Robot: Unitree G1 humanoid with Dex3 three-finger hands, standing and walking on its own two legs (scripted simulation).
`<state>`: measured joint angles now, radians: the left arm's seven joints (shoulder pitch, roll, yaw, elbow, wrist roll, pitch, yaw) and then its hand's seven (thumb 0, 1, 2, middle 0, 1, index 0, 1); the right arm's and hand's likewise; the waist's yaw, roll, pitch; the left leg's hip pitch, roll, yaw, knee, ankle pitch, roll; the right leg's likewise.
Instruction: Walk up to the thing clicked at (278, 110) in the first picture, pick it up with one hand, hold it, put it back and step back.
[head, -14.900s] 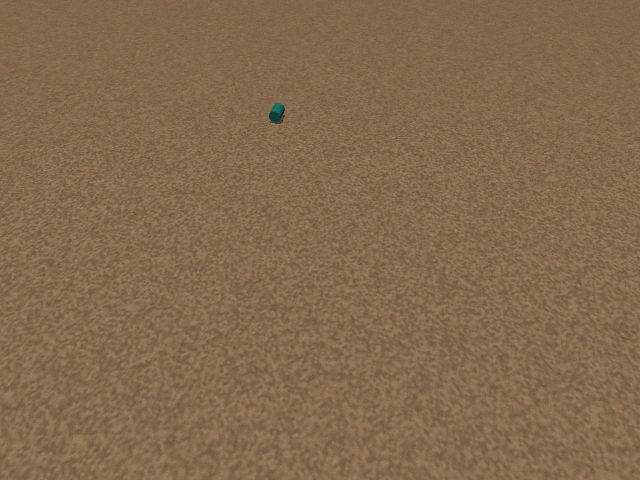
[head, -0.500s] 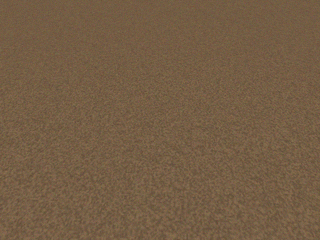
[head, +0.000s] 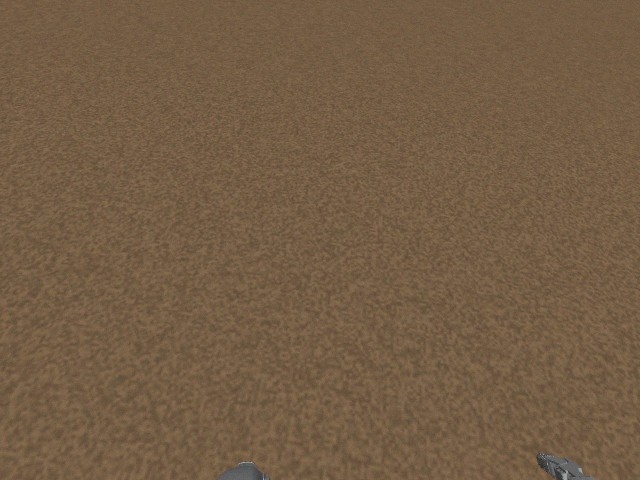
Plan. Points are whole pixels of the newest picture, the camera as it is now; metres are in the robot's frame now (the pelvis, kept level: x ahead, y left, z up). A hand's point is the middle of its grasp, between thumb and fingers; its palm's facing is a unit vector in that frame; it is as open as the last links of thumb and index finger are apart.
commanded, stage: walk up
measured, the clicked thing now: out of the picture +0.04 -1.13 -0.71
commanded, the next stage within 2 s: none
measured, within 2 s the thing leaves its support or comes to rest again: neither
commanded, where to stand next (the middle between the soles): +0.95 -0.04 m, yaw +1 degrees
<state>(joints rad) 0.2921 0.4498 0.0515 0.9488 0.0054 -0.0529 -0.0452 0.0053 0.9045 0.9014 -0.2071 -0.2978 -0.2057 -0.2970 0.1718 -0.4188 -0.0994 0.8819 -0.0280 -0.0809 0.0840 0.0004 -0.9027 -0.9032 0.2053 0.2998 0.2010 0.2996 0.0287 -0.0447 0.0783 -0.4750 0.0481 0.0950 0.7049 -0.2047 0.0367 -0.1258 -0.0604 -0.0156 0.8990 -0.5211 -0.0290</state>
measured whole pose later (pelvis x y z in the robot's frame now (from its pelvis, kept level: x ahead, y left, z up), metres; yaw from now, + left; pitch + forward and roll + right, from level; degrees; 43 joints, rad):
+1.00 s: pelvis +0.48 -0.03 +0.01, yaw +2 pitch -2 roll -1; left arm 0.34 0.41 0.04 0.91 0.00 -0.05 -0.03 0.01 0.91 0.90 -0.21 -0.30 -0.20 -0.30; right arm 0.20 -0.40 -0.07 0.84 -0.02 -0.07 0.07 0.00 -0.90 -0.90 0.21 0.30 0.20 0.30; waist 0.03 -0.02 0.09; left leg -0.39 0.04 0.06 0.65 -0.22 0.04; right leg -0.22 -0.03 -0.06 1.00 -0.51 -0.04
